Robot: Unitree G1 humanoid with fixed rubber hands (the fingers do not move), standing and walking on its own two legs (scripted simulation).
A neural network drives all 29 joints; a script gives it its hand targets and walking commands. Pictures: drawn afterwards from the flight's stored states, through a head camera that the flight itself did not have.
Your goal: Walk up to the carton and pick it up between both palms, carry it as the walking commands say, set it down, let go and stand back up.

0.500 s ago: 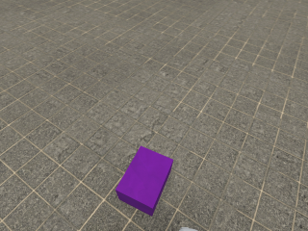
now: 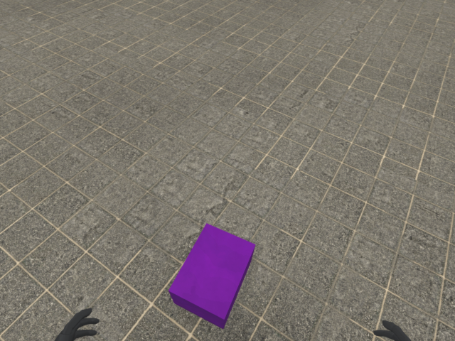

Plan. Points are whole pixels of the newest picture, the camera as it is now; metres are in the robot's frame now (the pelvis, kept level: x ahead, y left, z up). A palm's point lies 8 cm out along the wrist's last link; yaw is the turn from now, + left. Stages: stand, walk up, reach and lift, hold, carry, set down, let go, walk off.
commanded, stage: walk up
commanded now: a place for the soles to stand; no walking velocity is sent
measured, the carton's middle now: (214, 274) +0.45 +0.04 -0.68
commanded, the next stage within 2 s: none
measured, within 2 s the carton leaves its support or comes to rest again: neither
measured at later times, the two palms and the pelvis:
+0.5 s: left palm out of the picture +0.00 +0.36 -0.09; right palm out of the picture +0.06 -0.31 -0.11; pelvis -0.04 +0.03 +0.00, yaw -4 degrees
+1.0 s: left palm out of the picture +0.09 +0.51 -0.10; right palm out of the picture -0.04 -0.15 -0.14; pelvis -0.02 +0.18 -0.03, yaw -13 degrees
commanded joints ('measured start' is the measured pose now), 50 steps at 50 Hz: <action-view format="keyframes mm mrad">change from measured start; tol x32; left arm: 1 -39 229 44 -13 3 -9 12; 50 399 397 150 -229 15 -112 90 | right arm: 1 -12 -210 -55 -15 -1 -8 -13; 28 52 -249 -159 -339 -87 119 114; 33 477 -402 -222 -270 -109 113 117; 35 99 -445 -212 -407 -67 108 106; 50 186 -276 -128 -423 -41 42 47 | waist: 1 -4 16 -179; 30 -29 -195 -131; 34 -101 353 -17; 50 36 -40 26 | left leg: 1 34 95 -66 -116 376 48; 15 4 91 -76 -262 141 47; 18 -404 -11 -219 414 -132 17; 25 -320 25 -211 496 -68 22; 32 106 -17 -127 190 -72 94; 34 -212 270 -716 -392 -696 216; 40 -257 176 -342 -109 -193 237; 50 -644 64 -204 576 -213 75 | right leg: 1 114 -84 72 -79 426 -62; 20 280 -312 560 -247 56 -205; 30 -235 -241 392 -136 -300 -201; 33 -612 72 54 404 -511 -93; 36 -370 49 98 704 -300 -57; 43 -114 18 -37 224 -233 -50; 47 221 -339 764 -212 -207 -229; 50 144 -289 596 -55 205 -289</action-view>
